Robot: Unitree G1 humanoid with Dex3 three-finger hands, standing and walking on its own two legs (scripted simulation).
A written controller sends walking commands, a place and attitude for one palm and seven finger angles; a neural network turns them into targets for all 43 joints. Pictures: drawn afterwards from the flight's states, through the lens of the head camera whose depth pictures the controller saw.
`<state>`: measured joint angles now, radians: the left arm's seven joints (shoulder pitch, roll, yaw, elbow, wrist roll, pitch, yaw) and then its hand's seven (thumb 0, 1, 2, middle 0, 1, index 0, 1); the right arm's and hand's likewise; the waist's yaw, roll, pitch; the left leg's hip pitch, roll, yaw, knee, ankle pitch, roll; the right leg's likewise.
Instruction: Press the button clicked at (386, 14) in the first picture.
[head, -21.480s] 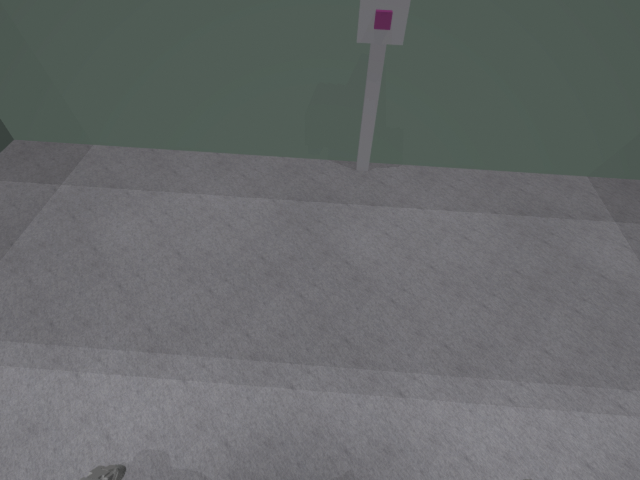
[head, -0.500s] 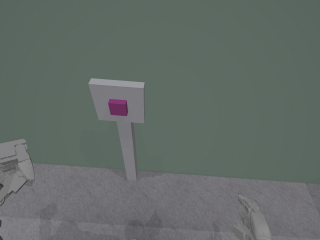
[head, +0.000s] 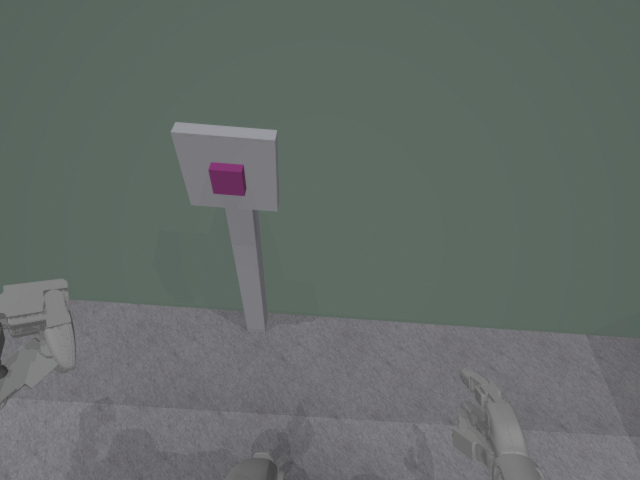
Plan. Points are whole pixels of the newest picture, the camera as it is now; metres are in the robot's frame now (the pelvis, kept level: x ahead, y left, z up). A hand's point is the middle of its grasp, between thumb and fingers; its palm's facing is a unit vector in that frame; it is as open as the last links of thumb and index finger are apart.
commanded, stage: step back with the hand held close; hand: left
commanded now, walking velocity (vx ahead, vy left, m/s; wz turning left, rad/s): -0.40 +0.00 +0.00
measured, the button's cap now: (228, 178) +0.62 +0.21 -0.03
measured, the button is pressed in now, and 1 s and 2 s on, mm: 0 0 0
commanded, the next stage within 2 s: stop stepping back and stand still in 0.06 s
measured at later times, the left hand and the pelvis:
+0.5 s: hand out of the picture +0.06 +0.25 +0.18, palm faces +0.40 -0.83 -0.39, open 3.1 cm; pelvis -0.12 +0.00 +0.00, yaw +0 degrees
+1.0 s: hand out of the picture +0.05 +0.25 +0.14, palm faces +0.37 -0.82 -0.43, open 3.1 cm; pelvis -0.14 +0.01 +0.00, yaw +2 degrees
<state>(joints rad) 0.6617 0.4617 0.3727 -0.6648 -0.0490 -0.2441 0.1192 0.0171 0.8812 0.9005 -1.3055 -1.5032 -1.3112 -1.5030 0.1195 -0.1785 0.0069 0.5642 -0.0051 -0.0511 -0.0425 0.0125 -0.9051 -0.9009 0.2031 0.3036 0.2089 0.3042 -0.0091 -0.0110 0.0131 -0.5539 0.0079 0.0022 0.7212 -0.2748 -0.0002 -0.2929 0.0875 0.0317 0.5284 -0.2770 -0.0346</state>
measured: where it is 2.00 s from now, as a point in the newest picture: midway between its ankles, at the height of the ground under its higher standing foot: outside the picture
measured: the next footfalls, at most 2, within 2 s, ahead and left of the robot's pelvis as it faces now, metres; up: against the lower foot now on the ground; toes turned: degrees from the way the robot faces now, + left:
left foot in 0.14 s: +0.03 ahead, +0.12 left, +0.00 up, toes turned +1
right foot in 0.36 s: -0.09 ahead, -0.10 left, +0.00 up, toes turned +3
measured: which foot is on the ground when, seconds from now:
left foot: up 0.00-0.12, down 0.14-0.38, up 0.40-0.52, down 0.54-1.00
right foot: down 0.00-0.16, up 0.18-0.34, down 0.36-1.00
